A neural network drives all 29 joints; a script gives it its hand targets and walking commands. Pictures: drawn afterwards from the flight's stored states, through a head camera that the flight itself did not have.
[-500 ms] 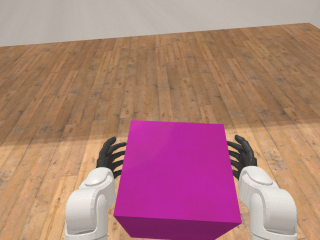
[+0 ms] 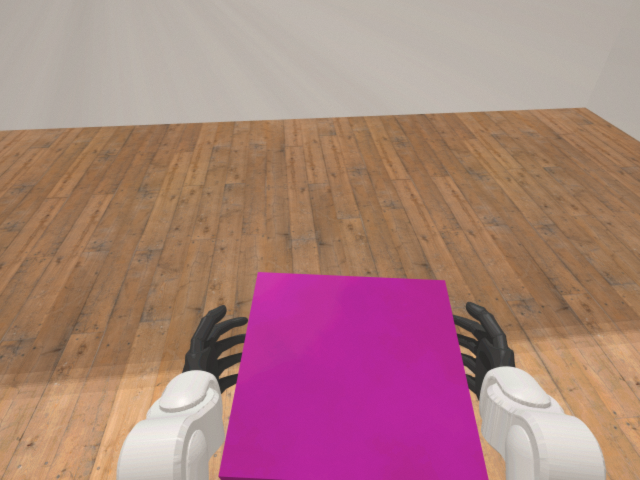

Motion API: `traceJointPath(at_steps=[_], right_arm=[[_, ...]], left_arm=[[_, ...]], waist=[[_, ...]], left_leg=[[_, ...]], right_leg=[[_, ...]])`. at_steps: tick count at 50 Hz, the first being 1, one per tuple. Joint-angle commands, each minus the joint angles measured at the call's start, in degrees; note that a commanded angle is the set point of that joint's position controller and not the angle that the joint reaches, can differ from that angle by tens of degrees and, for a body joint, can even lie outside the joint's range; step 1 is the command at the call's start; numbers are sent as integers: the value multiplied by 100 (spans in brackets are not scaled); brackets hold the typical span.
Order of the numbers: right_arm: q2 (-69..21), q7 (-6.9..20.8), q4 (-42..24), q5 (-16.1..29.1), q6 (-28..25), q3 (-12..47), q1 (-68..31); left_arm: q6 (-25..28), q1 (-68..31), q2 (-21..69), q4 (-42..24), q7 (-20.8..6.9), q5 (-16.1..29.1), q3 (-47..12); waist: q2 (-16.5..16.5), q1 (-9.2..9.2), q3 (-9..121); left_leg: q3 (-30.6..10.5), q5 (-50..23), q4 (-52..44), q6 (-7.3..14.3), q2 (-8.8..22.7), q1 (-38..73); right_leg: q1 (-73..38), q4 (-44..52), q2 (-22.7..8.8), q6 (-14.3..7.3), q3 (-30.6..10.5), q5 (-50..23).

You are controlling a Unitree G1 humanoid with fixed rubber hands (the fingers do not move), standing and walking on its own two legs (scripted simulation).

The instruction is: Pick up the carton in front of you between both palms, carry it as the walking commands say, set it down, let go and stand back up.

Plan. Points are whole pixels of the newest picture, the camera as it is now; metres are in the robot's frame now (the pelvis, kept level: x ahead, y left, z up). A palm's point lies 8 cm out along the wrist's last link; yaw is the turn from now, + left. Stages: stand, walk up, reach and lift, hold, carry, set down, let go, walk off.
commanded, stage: carry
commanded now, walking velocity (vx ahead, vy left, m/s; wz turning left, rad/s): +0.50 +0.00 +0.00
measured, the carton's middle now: (344, 408) +0.23 +0.00 +0.02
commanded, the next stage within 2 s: none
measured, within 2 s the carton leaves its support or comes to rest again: neither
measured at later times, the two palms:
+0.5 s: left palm (265, 209) +0.52 +0.12 +0.10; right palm (448, 209) +0.53 -0.18 +0.10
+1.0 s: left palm (276, 196) +0.62 +0.12 +0.06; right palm (434, 199) +0.62 -0.18 +0.06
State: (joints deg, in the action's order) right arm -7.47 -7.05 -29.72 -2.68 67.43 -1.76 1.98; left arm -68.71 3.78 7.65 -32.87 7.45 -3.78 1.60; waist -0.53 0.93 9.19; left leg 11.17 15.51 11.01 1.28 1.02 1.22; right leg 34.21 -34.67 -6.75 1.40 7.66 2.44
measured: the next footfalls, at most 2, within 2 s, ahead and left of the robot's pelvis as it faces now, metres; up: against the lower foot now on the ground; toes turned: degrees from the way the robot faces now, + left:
right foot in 0.12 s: +0.27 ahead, -0.13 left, +0.00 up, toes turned -9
left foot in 0.54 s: +0.45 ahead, +0.09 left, +0.00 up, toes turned +11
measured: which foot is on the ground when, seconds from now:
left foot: down 0.00-0.14, up 0.16-0.52, down 0.54-1.00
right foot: up 0.00-0.10, down 0.12-1.00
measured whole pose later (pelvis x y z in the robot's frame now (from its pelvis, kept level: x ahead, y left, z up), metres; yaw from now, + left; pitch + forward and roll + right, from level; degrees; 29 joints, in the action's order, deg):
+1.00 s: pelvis +0.37 -0.02 -0.02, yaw -2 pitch +4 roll +1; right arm -7.3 -5.0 -18.9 -7.1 61.7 -2.9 -2.1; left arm -62.7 -0.4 7.3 -21.6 4.5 -7.1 2.3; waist -1.4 0.5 6.9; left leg 13.1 12.9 31.4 2.1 3.2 -22.1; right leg 4.0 -26.5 -3.7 1.4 7.0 25.8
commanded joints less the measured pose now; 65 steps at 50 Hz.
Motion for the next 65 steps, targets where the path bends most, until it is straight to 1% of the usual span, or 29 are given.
traceJointPath(at_steps=[1,3,4,5,6,7,8,9,10,11,12,14,19,23,26,27,28,29,30,32,34,39,43,45,49,51,54,60,65], right_arm=[[-3744,482,-438,1467,131,3267,-1998],[-3621,407,-476,1457,196,3235,-2055],[-3587,378,-507,1466,224,3235,-2110],[-3550,350,-544,1474,254,3237,-2136],[-3503,326,-564,1486,281,3251,-2101],[-3513,310,-699,1511,315,3317,-2120],[-3565,336,-789,1536,333,3376,-2205],[-3857,378,-723,1607,307,3495,-2290],[-4156,447,-694,1617,261,3540,-2272],[-4439,516,-642,1621,201,3595,-2308],[-4673,574,-600,1603,132,3631,-2283],[-4886,622,-492,1495,18,3673,-2128],[-4802,553,-624,1377,-86,3754,-1914],[-4412,518,-816,1479,51,3719,-2054],[-3990,500,-663,1455,197,3525,-1977],[-3804,493,-604,1441,256,3422,-1950],[-3687,481,-493,1429,293,3357,-2013],[-3726,475,-323,1456,297,3303,-1957],[-3840,481,-171,1462,288,3222,-1779],[-4183,530,-158,1492,253,3182,-1892],[-4451,596,-105,1471,193,3215,-1906],[-4726,811,-119,1446,-68,3550,-1960],[-4638,1034,6,1424,-317,3727,-2344],[-4515,1098,250,1338,-429,3659,-2324],[-4267,1163,819,1081,-672,3358,-2208],[-4163,1175,1030,950,-817,3188,-2256],[-4013,1172,1197,795,-1077,3005,-2383],[-3959,1261,2048,474,-1687,2597,-2754],[-4026,1413,2898,258,-2276,2249,-3074]], left_arm=[[-66,-2301,3757,-348,-440,1502,-3374],[-131,-2323,3594,-351,-402,1535,-3290],[-153,-2284,3535,-323,-389,1544,-3246],[-165,-2159,3488,-263,-368,1517,-3187],[-167,-2079,3471,-200,-352,1507,-3126],[-160,-2092,3419,-157,-348,1478,-3063],[-137,-2035,3587,-76,-370,1539,-3106],[-118,-2069,3836,-202,-434,1617,-3152],[-68,-2151,4158,-254,-510,1668,-3257],[-6,-2286,4411,-304,-585,1684,-3326],[52,-2375,4604,-362,-655,1705,-3403],[143,-2353,4767,-339,-760,1737,-3497],[210,-2105,4478,-438,-866,1773,-3531],[120,-1968,4120,-490,-760,1654,-3411],[-24,-2040,3789,-371,-632,1524,-3296],[-72,-2039,3680,-272,-584,1471,-3250],[-134,-2088,3602,-249,-537,1456,-3249],[-196,-2118,3559,-320,-514,1480,-3281],[-240,-2170,3607,-350,-522,1513,-3334],[-222,-2399,3948,-316,-575,1622,-3479],[-156,-2393,4236,-207,-638,1642,-3572],[140,-2126,4539,11,-856,1500,-3636],[415,-2325,4472,232,-1044,1357,-3587],[526,-2316,4352,457,-1101,1262,-3489],[764,-2333,4091,1005,-1188,1044,-3204],[912,-2389,3980,1205,-1203,907,-3034],[1175,-2456,3818,1460,-1232,791,-2804],[1820,-2901,3794,2217,-1334,538,-2513],[2420,-3229,3864,3045,-1455,318,-2192]], waist=[[854,20,-423],[935,1,-407],[965,-40,-237],[821,-146,82],[453,-232,584],[-823,-297,1174],[-2017,-254,1405],[-1428,-206,1286],[-970,-199,1252],[-417,-174,1131],[-216,-141,1069],[-494,-120,1042],[-927,-113,779],[-929,-183,597],[-470,-100,388],[-249,-114,452],[323,-147,663],[849,-102,890],[1105,-91,981],[911,-110,1010],[800,-94,1063],[155,-76,1482],[67,-77,1344],[48,-78,1186],[-128,-78,908],[-189,-84,770],[-207,-87,598],[-116,-84,438],[-65,-84,416]], left_leg=[[-483,-1676,-321,530,1310,0],[-377,-2343,12,435,1343,139],[-243,-3039,476,365,1305,121],[64,-3561,1353,234,1118,-78],[211,-3188,2544,54,895,-744],[122,-1710,4402,-279,379,-2358],[-351,978,5754,-371,-269,-3602],[-980,1106,6477,-177,75,-3928],[-1072,939,6591,-38,297,-3958],[-1113,636,6235,4,524,-3790],[-1156,382,5709,-16,658,-3548],[-848,180,4887,-97,552,-3150],[-345,-369,2923,-287,252,-2773],[-137,-1280,2077,-284,180,-2366],[-42,-2442,871,-284,271,-1372],[-344,-3343,1018,-259,674,-760],[-904,-5362,1442,9,1295,-106],[-1353,-5671,1554,435,1648,315],[-1593,-5185,1304,594,1724,112],[-1335,-4792,1283,522,1472,-54],[-985,-4933,1589,351,1185,-18],[-711,-5200,2041,346,996,-161],[-640,-4909,2032,340,961,-267],[-627,-4470,2057,308,935,-466],[-483,-3267,2165,190,822,-994],[-419,-2804,2183,146,781,-1093],[-380,-2555,2117,117,790,-1047],[-435,-2281,1950,108,842,-1003],[-463,-2014,1828,92,854,-1002]], right_leg=[[70,383,150,-105,241,-112],[-329,611,223,-239,356,9],[-844,686,386,-296,529,202],[-1757,889,692,-323,823,457],[-3067,869,584,-340,583,745],[-4455,1359,-993,-912,-1928,1770],[-5025,2241,-1825,-1448,-3881,1291],[-4817,2128,-1793,-1434,-3385,313],[-4459,1910,-1626,-1328,-2722,-714],[-3992,1847,-1488,-1129,-2044,-1429],[-3620,1944,-1322,-926,-1538,-1565],[-3311,2034,-1099,-721,-846,-1824],[-3180,1918,-726,-722,94,-2582],[-3108,1677,-665,-610,225,-2401],[-2661,963,-418,-280,335,-1393],[-2249,678,-362,-130,293,-743],[-1864,434,-120,89,160,434],[-1610,378,-29,163,-86,1473],[-1714,405,41,182,-113,1930],[-2050,922,58,155,-189,1790],[-2298,1298,64,143,-159,1105],[-2731,808,-52,158,-151,-960],[-2596,808,-45,146,-202,-790],[-2656,920,-84,106,-250,-848],[-2833,854,-287,9,-309,-1784],[-2762,835,-341,-49,-312,-1939],[-2553,879,-321,-91,-306,-1533],[-2340,1056,-245,-158,-341,-411],[-2221,1144,-218,-219,-387,164]])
